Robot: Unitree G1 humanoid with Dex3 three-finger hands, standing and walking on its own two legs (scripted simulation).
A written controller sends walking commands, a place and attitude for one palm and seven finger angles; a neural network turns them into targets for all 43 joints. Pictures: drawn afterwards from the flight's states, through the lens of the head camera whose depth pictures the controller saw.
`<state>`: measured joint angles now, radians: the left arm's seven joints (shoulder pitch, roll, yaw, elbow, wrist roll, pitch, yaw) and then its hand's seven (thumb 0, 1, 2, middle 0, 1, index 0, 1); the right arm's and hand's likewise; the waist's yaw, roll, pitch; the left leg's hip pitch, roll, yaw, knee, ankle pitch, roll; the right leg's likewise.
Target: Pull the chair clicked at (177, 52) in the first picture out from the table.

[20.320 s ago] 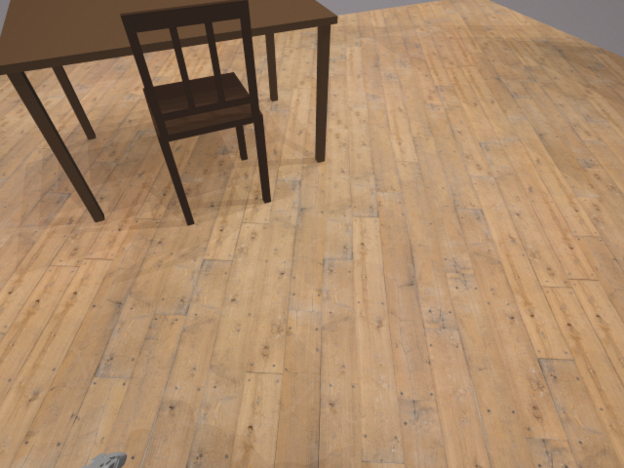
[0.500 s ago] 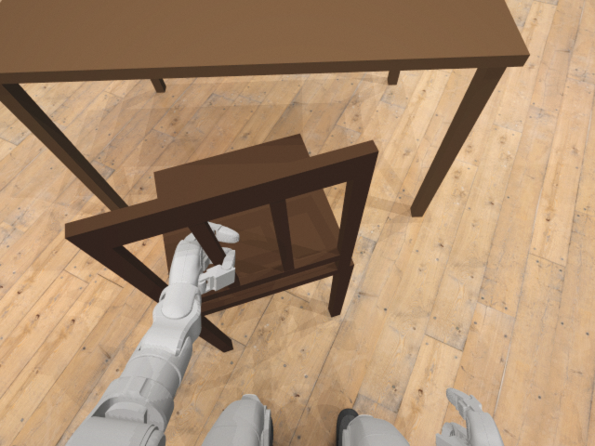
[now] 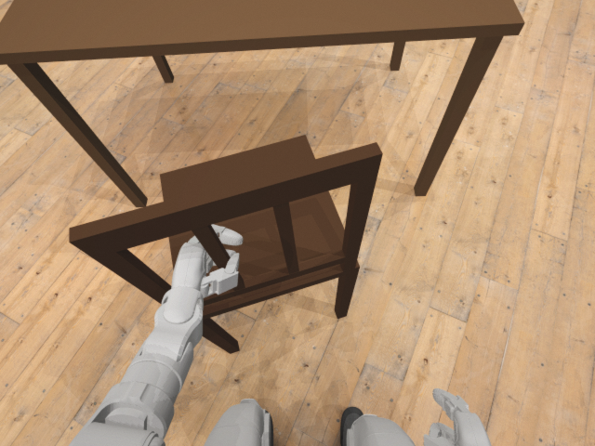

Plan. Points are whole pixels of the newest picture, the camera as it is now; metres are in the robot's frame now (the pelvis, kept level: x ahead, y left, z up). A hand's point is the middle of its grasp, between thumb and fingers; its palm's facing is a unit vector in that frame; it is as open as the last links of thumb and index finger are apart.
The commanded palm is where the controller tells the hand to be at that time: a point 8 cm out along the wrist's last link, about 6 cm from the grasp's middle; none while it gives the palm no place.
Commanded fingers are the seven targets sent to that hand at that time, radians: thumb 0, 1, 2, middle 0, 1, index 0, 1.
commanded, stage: step backward, pulling the chair out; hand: left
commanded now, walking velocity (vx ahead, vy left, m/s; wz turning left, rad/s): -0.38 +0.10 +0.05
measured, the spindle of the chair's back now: (222, 260) +0.38 +0.14 -0.09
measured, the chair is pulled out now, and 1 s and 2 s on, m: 0.34 0.54 0.61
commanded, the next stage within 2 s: stop walking, hand still on the chair in 0.98 s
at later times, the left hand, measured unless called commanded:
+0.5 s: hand (222, 340) +0.24 +0.12 -0.06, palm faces -0.03 -0.98 -0.22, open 5.5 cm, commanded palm +0.23 +0.17 -0.05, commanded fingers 0.00 0.90 0.90 -0.50 -1.45 -0.50 -1.45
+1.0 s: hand (205, 430) +0.14 +0.13 -0.06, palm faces -0.09 -0.97 -0.21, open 5.4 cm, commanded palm +0.13 +0.17 -0.06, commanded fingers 0.00 0.90 0.90 -0.50 -1.45 -0.50 -1.45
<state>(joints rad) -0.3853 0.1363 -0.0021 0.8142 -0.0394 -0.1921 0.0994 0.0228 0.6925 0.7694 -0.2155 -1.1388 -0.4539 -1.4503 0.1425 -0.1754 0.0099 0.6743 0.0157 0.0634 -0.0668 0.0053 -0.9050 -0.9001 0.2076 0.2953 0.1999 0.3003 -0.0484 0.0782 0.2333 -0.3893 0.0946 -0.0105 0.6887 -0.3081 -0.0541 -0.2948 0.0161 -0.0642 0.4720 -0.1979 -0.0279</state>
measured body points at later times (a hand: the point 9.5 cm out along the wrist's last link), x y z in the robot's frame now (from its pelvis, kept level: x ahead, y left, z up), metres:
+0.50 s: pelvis -0.10 +0.00 +0.00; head +0.01 -0.03 +0.43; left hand +0.24 +0.17 -0.04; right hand +0.01 -0.23 -0.15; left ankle -0.09 +0.16 -0.71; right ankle -0.09 -0.10 -0.74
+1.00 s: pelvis -0.20 +0.02 +0.00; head -0.11 +0.00 +0.43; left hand +0.14 +0.18 -0.04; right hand -0.09 -0.20 -0.15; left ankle -0.19 +0.18 -0.74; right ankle -0.21 -0.10 -0.74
